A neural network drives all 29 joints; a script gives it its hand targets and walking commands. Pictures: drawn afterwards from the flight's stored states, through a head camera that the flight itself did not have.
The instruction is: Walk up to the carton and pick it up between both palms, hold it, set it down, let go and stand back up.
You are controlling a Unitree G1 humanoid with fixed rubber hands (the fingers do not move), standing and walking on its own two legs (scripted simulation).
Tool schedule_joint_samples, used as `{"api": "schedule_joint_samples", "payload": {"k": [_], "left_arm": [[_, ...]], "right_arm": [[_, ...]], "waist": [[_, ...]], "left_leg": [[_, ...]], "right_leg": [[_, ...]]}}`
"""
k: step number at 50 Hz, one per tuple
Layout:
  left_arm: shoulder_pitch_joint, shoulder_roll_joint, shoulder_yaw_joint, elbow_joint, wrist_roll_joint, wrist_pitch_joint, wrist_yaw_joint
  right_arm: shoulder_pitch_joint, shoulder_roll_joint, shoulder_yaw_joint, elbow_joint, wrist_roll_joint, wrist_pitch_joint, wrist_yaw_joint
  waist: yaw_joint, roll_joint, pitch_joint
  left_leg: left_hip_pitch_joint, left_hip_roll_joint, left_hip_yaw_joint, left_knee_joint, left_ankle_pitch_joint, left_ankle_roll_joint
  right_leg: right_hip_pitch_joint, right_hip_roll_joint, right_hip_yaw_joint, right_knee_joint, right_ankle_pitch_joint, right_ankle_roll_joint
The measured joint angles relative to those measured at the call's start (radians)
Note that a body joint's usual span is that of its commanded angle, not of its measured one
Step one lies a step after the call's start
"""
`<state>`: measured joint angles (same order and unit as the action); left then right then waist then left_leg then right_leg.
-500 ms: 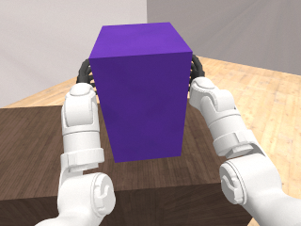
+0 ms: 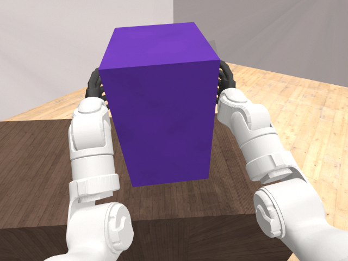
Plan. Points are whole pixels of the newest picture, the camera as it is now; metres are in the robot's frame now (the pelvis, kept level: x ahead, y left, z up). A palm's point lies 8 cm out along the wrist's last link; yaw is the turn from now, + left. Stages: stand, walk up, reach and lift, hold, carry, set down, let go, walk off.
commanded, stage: hold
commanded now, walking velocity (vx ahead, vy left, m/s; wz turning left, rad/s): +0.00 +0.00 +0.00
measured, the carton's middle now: (163, 105) +0.40 +0.01 +0.23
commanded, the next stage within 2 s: set down in 0.82 s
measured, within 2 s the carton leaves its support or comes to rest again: neither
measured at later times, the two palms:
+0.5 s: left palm (95, 107) +0.36 +0.15 +0.26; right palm (224, 100) +0.36 -0.12 +0.26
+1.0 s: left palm (96, 106) +0.36 +0.14 +0.26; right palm (227, 99) +0.35 -0.13 +0.26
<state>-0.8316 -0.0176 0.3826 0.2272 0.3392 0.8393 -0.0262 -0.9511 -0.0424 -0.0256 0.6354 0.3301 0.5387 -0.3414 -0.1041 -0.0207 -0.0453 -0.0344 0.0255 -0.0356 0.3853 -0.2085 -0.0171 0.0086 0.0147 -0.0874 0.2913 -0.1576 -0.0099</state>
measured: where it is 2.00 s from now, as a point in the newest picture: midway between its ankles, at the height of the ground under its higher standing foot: outside the picture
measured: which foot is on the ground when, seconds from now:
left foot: down 0.00-1.00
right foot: down 0.00-1.00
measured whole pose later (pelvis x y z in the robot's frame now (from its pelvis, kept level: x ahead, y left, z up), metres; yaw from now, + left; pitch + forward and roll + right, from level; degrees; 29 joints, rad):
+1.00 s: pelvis +0.00 +0.01 +0.00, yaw -1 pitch -9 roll -1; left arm -0.82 -0.03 0.37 0.24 0.36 0.85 -0.03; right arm -0.93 -0.04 -0.02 0.65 0.32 0.54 -0.33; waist -0.10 -0.02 -0.05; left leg -0.02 0.02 -0.02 0.39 -0.21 -0.01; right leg 0.01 0.01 -0.07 0.30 -0.16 -0.01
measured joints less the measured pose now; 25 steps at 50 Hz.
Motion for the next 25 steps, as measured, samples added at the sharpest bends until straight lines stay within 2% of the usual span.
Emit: {"api": "schedule_joint_samples", "payload": {"k": [5,13,21,25], "left_arm": [[0.006,-0.008,0.008,0.015,0.025,0.015,-0.016],[0.041,-0.015,-0.012,-0.06,0.011,0.016,-0.01],[-0.002,-0.018,0.017,0.006,0.043,0.017,-0.017],[-0.004,-0.011,0.009,0.013,0.035,0.015,-0.014]], "right_arm": [[0.019,0.008,-0.001,0.012,-0.009,0.011,0.002],[0.045,-0.006,0.031,-0.052,0.024,0.003,-0.009],[0.012,0.014,-0.021,0.016,-0.027,0.006,0.017],[0.01,0.014,-0.023,0.025,-0.028,-0.002,0.022]], "waist": [[-0.003,-0.007,0.005],[-0.007,0.004,0.016],[0.012,-0.009,0.012],[0.012,-0.006,0.011]], "left_leg": [[0.022,-0.002,0.004,-0.012,0.001,0.001],[0.019,0.002,0.004,0.014,-0.013,0.002],[0.03,-0.002,0.02,-0.013,0.004,0.005],[0.01,0.0,0.016,-0.006,0.007,0.003]], "right_leg": [[0.017,-0.002,0.004,-0.003,-0.003,0.0],[0.025,0.002,0.005,-0.003,-0.002,0.003],[0.015,-0.002,0.02,0.003,0.002,0.0],[0.002,0.0,0.016,0.001,0.008,-0.001]]}}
